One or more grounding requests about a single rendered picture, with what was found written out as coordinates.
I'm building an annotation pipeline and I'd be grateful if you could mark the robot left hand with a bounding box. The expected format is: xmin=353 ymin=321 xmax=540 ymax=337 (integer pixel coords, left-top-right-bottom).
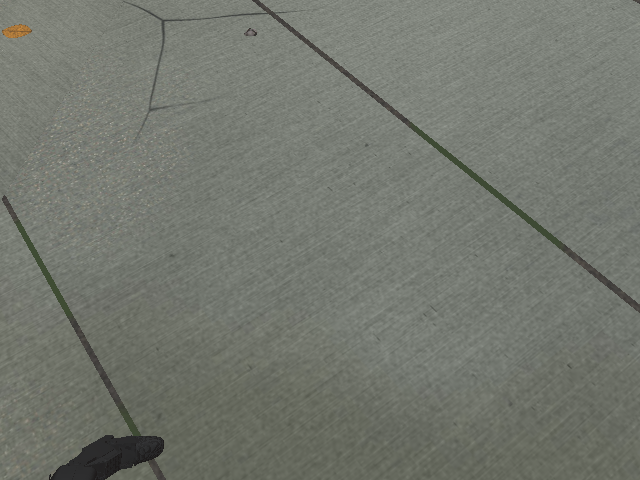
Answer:
xmin=49 ymin=435 xmax=164 ymax=480

